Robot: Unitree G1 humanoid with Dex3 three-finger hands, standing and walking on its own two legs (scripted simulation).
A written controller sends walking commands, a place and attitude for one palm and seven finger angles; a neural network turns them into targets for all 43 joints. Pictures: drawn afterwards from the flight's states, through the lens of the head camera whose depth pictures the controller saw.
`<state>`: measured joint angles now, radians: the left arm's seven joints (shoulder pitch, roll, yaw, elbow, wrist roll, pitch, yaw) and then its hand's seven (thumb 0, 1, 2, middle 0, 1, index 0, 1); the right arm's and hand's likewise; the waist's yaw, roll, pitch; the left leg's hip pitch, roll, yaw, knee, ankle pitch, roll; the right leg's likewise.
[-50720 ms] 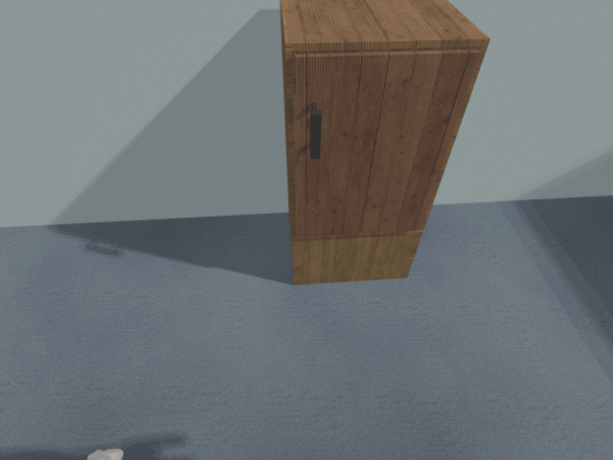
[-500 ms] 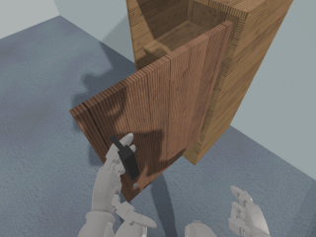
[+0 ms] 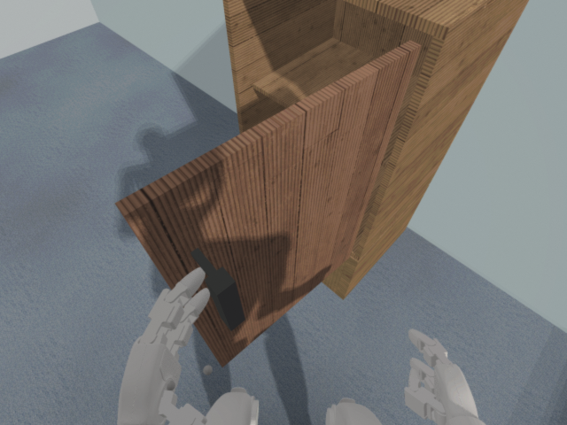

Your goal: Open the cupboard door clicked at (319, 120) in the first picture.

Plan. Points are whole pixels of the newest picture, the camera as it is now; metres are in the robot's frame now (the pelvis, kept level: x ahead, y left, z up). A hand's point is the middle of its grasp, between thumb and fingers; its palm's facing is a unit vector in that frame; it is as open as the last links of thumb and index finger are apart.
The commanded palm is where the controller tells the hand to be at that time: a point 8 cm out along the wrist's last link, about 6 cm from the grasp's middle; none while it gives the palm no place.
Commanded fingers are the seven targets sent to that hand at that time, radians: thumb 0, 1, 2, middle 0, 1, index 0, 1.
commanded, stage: slide the hand sideways off the handle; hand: left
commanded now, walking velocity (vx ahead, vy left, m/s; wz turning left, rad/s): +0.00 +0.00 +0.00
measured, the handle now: (217, 289) +0.28 +0.11 +0.06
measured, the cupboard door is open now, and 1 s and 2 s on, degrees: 85 85 85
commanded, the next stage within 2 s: draw the hand back to the body in 0.38 s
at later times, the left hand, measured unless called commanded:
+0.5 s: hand (166, 404) +0.15 +0.14 +0.06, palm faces +0.01 -1.00 +0.00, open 16.3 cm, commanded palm +0.12 +0.20 +0.07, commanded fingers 0.00 -0.50 0.30 -0.15 -0.30 -0.15 -0.30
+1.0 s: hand (87, 376) +0.16 +0.19 +0.14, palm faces +0.04 -1.00 -0.07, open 16.2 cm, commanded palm +0.12 +0.25 +0.15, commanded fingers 0.00 -0.25 0.41 -0.16 -0.30 -0.16 -0.30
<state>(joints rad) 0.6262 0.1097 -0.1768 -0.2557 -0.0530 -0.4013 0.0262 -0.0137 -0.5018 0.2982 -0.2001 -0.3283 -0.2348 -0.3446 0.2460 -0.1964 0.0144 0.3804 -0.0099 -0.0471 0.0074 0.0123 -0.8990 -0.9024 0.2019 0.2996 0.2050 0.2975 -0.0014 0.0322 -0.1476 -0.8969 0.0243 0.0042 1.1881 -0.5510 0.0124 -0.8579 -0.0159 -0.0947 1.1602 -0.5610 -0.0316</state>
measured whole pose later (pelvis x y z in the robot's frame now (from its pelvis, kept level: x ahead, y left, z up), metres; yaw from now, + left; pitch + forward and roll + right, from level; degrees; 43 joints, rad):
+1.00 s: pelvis +0.00 +0.01 +0.03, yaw +1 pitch +8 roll -3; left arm 0.71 0.24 0.12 -0.43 -0.28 -0.24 -0.18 -0.01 -0.47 0.31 -0.15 -0.30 -0.15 -0.30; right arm 0.28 -0.22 0.02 0.41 0.05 -0.10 -0.07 0.01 -0.90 -0.90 0.20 0.30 0.20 0.30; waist 0.02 0.06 -0.14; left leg -0.69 0.02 -0.01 1.04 -0.50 0.03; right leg -0.62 -0.01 -0.11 0.96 -0.48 -0.01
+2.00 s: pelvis +0.03 +0.00 +0.10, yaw -1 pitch -5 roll -1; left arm 0.49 0.34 0.32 -0.42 -0.07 -0.05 0.10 0.01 0.87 0.89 -0.21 -0.30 -0.21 -0.31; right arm 0.20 -0.23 0.02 0.63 0.00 -0.09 -0.08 0.01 -0.90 -0.90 0.20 0.30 0.21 0.30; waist 0.07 0.07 0.03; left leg -0.09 0.01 0.04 0.43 -0.26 0.02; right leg -0.06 0.01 -0.05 0.39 -0.25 -0.01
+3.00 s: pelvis -0.08 +0.02 +0.07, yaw +2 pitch -2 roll -1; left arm 0.52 0.40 0.45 -0.51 -0.01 -0.24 0.15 0.01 0.88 0.90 -0.21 -0.30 -0.21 -0.31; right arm 0.24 -0.21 0.00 0.58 0.01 -0.08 -0.08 0.01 -0.90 -0.90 0.20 0.30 0.21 0.30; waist 0.00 0.01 0.05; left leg -0.43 0.00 0.05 0.67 -0.27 0.06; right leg -0.38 0.02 0.00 0.62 -0.20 0.01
